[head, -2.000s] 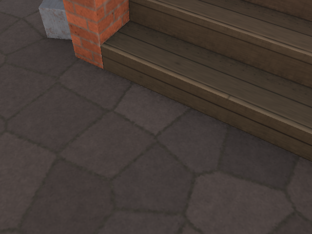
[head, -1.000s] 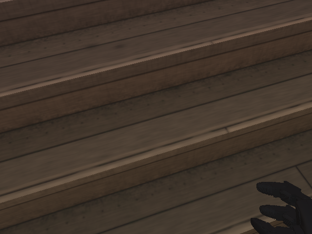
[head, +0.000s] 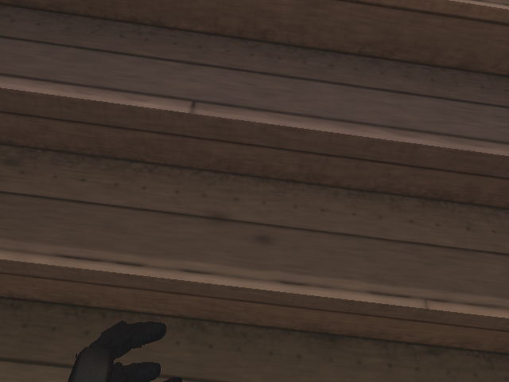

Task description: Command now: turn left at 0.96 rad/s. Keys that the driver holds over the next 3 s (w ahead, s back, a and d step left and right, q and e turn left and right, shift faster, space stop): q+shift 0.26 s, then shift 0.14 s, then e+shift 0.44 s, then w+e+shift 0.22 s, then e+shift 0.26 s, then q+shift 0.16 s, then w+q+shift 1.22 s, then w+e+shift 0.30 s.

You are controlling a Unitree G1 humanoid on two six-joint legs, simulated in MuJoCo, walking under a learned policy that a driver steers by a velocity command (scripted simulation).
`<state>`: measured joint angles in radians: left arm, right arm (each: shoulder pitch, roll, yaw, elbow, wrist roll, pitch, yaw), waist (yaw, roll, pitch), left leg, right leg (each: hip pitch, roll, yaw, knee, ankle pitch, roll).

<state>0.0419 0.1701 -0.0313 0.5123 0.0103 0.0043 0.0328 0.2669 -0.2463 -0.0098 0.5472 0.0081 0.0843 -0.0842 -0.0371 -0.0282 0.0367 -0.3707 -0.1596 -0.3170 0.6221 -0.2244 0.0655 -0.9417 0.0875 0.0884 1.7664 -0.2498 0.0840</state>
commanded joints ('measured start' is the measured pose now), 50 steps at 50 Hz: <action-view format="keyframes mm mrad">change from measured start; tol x32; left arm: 1 -17 44 28 -81 -14 0 20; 50 105 112 69 -10 -39 -14 -29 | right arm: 1 -43 -95 -28 -100 1 -9 -7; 42 -300 28 2 -75 -76 -91 30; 50 71 -98 -45 56 -46 -151 20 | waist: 1 10 164 -105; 28 87 -249 -114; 37 8 -85 -153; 39 23 378 -159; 50 -28 112 -23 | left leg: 1 147 183 -285 -149 213 127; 13 252 177 -392 -116 716 13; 17 -278 -101 -43 600 -576 -125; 21 -340 62 132 1009 -374 -249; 26 -157 120 345 184 -370 -246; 37 205 109 245 -246 55 -128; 40 273 633 -146 -270 562 223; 50 400 472 83 -404 -441 140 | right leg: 1 -25 30 -7 50 -25 31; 8 103 8 61 -332 -97 22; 15 752 -97 17 -1502 319 -6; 17 1054 -450 259 -1189 1347 -222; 24 818 -247 159 -1383 264 -303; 36 802 -232 382 -1311 507 -270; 40 287 -22 36 -316 -492 -18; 50 -279 -158 -10 127 48 14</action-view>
